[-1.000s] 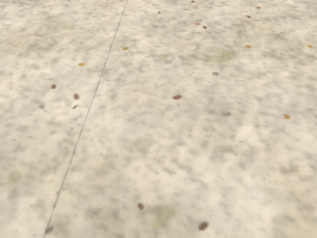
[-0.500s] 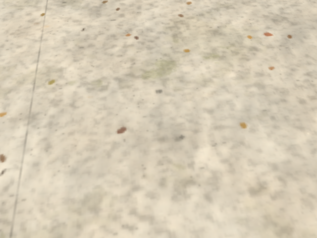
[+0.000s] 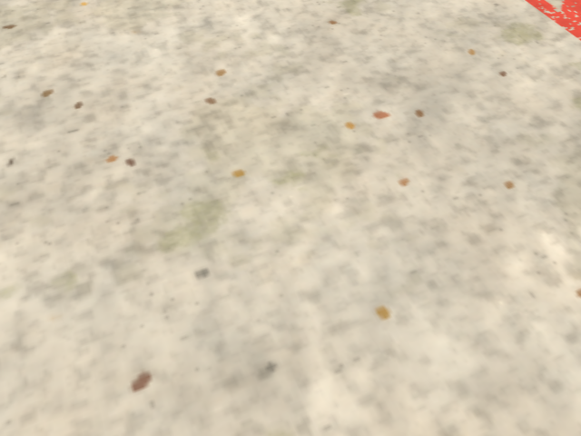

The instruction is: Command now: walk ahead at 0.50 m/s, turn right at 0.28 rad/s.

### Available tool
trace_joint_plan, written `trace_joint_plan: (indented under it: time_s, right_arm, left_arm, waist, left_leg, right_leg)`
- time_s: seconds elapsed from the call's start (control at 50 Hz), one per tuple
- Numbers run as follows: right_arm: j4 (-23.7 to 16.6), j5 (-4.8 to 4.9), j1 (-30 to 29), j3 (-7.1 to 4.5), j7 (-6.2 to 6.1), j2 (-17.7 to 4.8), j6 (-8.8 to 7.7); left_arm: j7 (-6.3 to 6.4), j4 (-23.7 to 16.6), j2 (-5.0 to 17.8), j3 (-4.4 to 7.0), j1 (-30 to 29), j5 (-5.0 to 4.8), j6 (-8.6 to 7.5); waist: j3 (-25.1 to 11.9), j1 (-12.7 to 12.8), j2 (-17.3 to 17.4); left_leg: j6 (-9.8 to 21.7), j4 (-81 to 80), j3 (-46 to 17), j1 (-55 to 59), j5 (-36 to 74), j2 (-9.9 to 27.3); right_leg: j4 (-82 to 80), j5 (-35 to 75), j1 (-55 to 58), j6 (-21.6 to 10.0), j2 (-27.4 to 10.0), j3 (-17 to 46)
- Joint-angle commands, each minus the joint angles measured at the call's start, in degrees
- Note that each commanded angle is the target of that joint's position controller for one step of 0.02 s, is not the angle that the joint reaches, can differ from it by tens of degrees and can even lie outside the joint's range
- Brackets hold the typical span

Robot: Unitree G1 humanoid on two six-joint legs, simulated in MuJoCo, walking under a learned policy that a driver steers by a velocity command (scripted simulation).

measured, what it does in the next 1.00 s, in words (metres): walks ahead: right foot, then left foot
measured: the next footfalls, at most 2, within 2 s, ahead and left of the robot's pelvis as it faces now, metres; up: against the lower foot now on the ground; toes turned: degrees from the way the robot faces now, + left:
right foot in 0.34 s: +0.34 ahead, -0.16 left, +0.00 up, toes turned -4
left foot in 0.72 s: +0.37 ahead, +0.09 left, +0.00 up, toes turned -2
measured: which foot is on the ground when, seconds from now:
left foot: down 0.00-0.36, up 0.38-0.70, down 0.72-1.00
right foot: up 0.00-0.32, down 0.34-1.00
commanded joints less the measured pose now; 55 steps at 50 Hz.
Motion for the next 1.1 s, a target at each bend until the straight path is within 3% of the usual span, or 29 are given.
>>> trace_joint_plan:
  time_s: [0.02, 0.08, 0.14, 0.18, 0.26, 0.3, 0.32, 0.34, 0.36, 0.38, 0.4, 0.42, 0.44, 0.46, 0.52, 0.6, 0.68, 0.7, 0.72, 0.74, 0.76, 0.78, 0.8, 0.84, 0.92, 1.1]
  right_arm:
    - [-1.4, 0.07, 2.5, -1.05, 0.06, -5.5, -0.39]
    - [-0.2, 0.84, 3.9, -1.81, -0.15, -8.4, -0.57]
    - [0.7, 1.33, 5.2, -2.07, -0.47, -9.8, 0.11]
    - [1.6, 1.73, 7.2, -2.1, -0.52, -10.4, 0.54]
    - [3.7, 2.24, 10.9, -2.12, -0.53, -11.2, 1.63]
    - [4.2, 2.12, 10.2, -2.17, -0.89, -11.8, 2.53]
    - [4.1, 2.25, 9.3, -2.05, -1.17, -11.8, 2.89]
    - [3.7, 1.89, 9.6, -1.49, -1.38, -10.5, 2.86]
    - [1.4, -0.17, 8.8, -0.02, -1.61, -7.2, 2.43]
    - [2.6, -0.02, 18.4, 1.67, -1.19, -2.4, 1.83]
    - [4.2, 1.05, 16.5, 0.11, -1.11, -8.6, 1.82]
    - [2.8, 2.04, 11.7, -0.29, -1.06, -9.8, 1.98]
    - [2.7, 1.63, 9.2, -0.13, -1.48, -8.7, 2.44]
    - [2.5, 0.89, 8.0, -0.33, -1.87, -8.4, 3.24]
    - [3.4, 0.68, 10.6, 0.16, -2.54, -5.0, 5.53]
    - [2.9, 0.17, 6.5, 0.44, -3.04, -4.8, 6.47]
    - [2.5, -0.13, 3.4, 0.1, -2.9, -5.5, 7.13]
    - [2.4, -0.7, 2.7, 0.08, -2.9, -5.8, 7.08]
    - [1.7, -1.0, 2.0, -0.17, -3.09, -7.6, 6.93]
    - [1.2, -0.59, 0.7, -0.8, -3.45, -11.2, 6.95]
    - [2.1, -0.01, -1.0, -0.87, -3.15, -10.0, 7.0]
    - [1.8, 0.0, -2.0, -0.28, -2.67, -6.9, 6.78]
    - [2.3, -0.39, -2.2, 0.15, -2.49, -5.7, 6.43]
    - [3.2, -0.21, -1.9, 0.21, -2.27, -5.8, 5.61]
    - [5.1, 0.25, -1.1, 0.22, -2.57, -6.0, 5.27]
    - [8.5, 0.4, -2.0, 0.28, -2.83, -5.5, 5.94]
  left_arm:
    - [-0.38, -4.9, 3.8, 1.13, -1.2, 0.19, -0.97]
    - [-0.57, -6.5, 2.0, 0.26, -5.0, 0.89, -1.08]
    - [-1.13, -7.6, 1.0, -0.47, -10.3, 0.77, -1.63]
    - [-1.5, -8.4, 1.1, -0.61, -13.7, 0.47, -1.87]
    - [-2.34, -10.4, 2.2, -0.43, -18.9, -0.08, -2.18]
    - [-2.58, -10.3, 3.5, 0.18, -17.1, 0.47, -2.52]
    - [-2.45, -8.8, 4.9, 0.98, -12.1, 1.13, -2.68]
    - [-2.09, -6.8, 7.4, 2.05, -5.5, 1.9, -2.79]
    - [-1.38, -5.6, 12.0, 2.93, 3.2, 3.22, -2.58]
    - [-1.55, -5.2, 14.0, 2.94, 3.3, 3.03, -1.77]
    - [-1.8, -5.1, 9.6, 2.09, 3.6, 1.85, -1.11]
    - [-1.87, -5.2, 7.7, 1.27, -0.3, 1.38, -1.1]
    - [-1.95, -5.2, 6.1, 0.71, -4.3, 1.36, -1.15]
    - [-2.1, -5.3, 4.7, 0.3, -7.3, 1.43, -1.21]
    - [-2.15, -4.1, 4.0, 0.13, -12.1, 2.89, -1.78]
    - [-1.32, -1.5, 5.3, 0.39, -12.3, 2.61, -1.26]
    - [-1.13, 1.0, 4.5, -0.32, -12.1, 1.83, -0.23]
    - [-1.17, 1.8, 3.2, -0.82, -10.9, 1.67, -0.12]
    - [-1.15, 2.7, 2.0, -1.29, -8.8, 2.13, -0.11]
    - [-1.25, 3.3, 2.2, -1.15, -5.1, 2.79, -0.29]
    - [-0.8, 3.9, 1.3, -1.35, -4.0, 2.51, 0.14]
    - [-0.36, 4.2, 3.1, -1.09, -6.5, 2.4, 0.64]
    - [0.04, 4.2, 3.3, -0.93, -7.5, 2.11, 1.12]
    - [0.45, 5.1, 3.4, -0.84, -7.0, 2.14, 1.81]
    - [0.46, 6.9, 3.2, -0.73, -7.3, 1.65, 1.67]
    - [1.0, 11.3, 3.2, -0.54, -7.5, 1.36, 2.66]
  waist:
    - [-0.9, -0.4, 8.0]
    - [-0.4, -0.8, 6.8]
    - [0.1, -2.4, 6.3]
    - [0.6, -3.7, 6.4]
    - [1.9, -4.8, 7.0]
    - [0.9, -2.5, 7.7]
    - [-2.4, 0.6, 7.3]
    - [-7.4, 3.4, 6.2]
    - [-16.2, 6.0, -1.8]
    - [-23.8, 2.1, -15.2]
    - [-23.2, 4.5, -7.7]
    - [-15.1, 3.6, -6.0]
    - [-11.5, 2.0, -2.0]
    - [-8.6, 0.5, -1.2]
    - [-7.9, -3.7, -4.0]
    - [-8.5, -2.6, -4.6]
    - [-5.2, -2.6, -3.1]
    - [-3.9, -2.6, -2.0]
    - [-3.1, -1.7, 0.5]
    - [-2.4, 1.7, 6.7]
    - [-2.5, 2.6, 11.7]
    - [-0.4, 0.9, 9.5]
    - [-0.4, 0.7, 8.7]
    - [-0.8, 0.6, 7.4]
    - [-3.1, 0.0, 4.9]
    - [-2.3, 0.2, 2.1]
  left_leg:
    - [10.2, -14.9, -18.3, 10.8, 1.3, 15.4]
    - [11.8, -17.5, -14.0, 10.3, 7.7, 15.7]
    - [10.5, -18.3, -8.6, 10.0, 10.1, 13.9]
    - [9.6, -17.8, -6.5, 10.1, 10.4, 13.3]
    - [8.6, -15.5, -7.2, 15.2, 10.7, 16.0]
    - [6.7, -10.1, -6.4, 17.6, 21.8, 15.9]
    - [5.0, -3.7, -4.4, 17.5, 31.2, 13.9]
    - [2.7, 5.2, -2.2, 14.1, 32.7, 10.9]
    - [-0.6, 22.3, 0.4, 2.2, 13.0, 6.8]
    - [-3.7, 39.4, -1.7, -14.2, -28.3, -0.1]
    - [-3.9, 44.5, -7.3, -16.1, -29.0, 2.1]
    - [-3.8, 44.9, -5.9, -19.7, -26.3, 4.1]
    - [-4.1, 42.0, -4.6, -19.0, -22.5, 6.3]
    - [-4.6, 38.5, -4.5, -16.5, -19.5, 7.6]
    - [-5.7, 29.3, -3.5, -3.5, -13.3, 7.8]
    - [-5.4, 16.4, -2.7, 2.4, -4.2, 6.9]
    - [-3.3, 4.8, -1.9, 8.2, 1.2, 5.9]
    - [-2.5, 0.2, -2.5, 10.2, 4.5, 6.2]
    - [-1.4, -2.2, -5.8, 12.3, 10.5, 9.3]
    - [0.5, -1.1, -7.7, 13.0, 14.2, 12.2]
    - [1.7, -2.4, -7.5, 6.6, 1.3, 11.0]
    - [0.8, -3.8, -6.8, 2.9, -3.9, 9.1]
    - [-0.4, -3.9, -6.0, 2.1, -3.5, 8.5]
    - [-1.4, -2.4, -4.9, 4.0, 2.5, 7.4]
    - [-1.1, 0.0, -4.0, 7.3, 10.5, 6.9]
    - [-0.7, 0.1, -3.0, 7.9, 11.7, 5.8]
  right_leg:
    - [-3.4, 3.3, -12.7, 0.1, -6.3, 1.3]
    - [-12.5, 8.5, -13.6, 1.1, -7.6, -0.8]
    - [-23.6, 17.8, -10.9, 1.5, -7.1, -2.6]
    - [-29.0, 21.9, -8.3, 1.7, -5.8, -4.0]
    - [-34.6, 20.2, -7.6, 0.5, -4.5, -4.6]
    - [-38.2, 18.6, -3.0, -1.1, -2.8, -5.3]
    - [-41.2, 21.5, 4.9, -2.4, -1.1, -6.7]
    - [-41.9, 29.4, 16.2, -4.1, -2.2, -5.9]
    - [-37.8, 50.2, 33.0, -8.1, -14.6, 6.8]
    - [-38.6, 58.1, 46.5, -18.5, -27.2, 24.6]
    - [-40.4, 54.2, 42.0, -17.4, -24.4, 23.6]
    - [-41.2, 55.1, 36.1, -15.3, -21.6, 15.7]
    - [-42.8, 53.9, 29.6, -13.5, -18.7, 11.7]
    - [-44.9, 52.0, 23.2, -12.7, -17.1, 9.0]
    - [-49.1, 51.6, 10.0, -12.5, -14.1, 2.3]
    - [-50.4, 43.2, 8.3, -11.7, -13.1, -0.1]
    - [-50.3, 18.4, 5.9, -8.9, -11.7, 1.3]
    - [-49.6, 12.2, 5.2, -6.6, -9.9, 1.2]
    - [-47.8, 6.5, 4.2, -3.8, -7.7, 0.7]
    - [-45.5, 2.1, 2.6, -1.7, -3.9, -1.5]
    - [-45.2, 3.6, 7.3, -0.1, -1.6, -4.9]
    - [-44.1, 6.0, 9.8, 0.5, -1.7, -5.2]
    - [-43.6, 8.0, 10.8, 0.2, -2.2, -5.0]
    - [-43.2, 11.9, 11.4, -0.3, -2.8, -4.4]
    - [-42.2, 18.6, 13.3, -0.2, -3.4, -4.3]
    - [-41.9, 21.2, 15.3, 0.3, -3.6, -4.6]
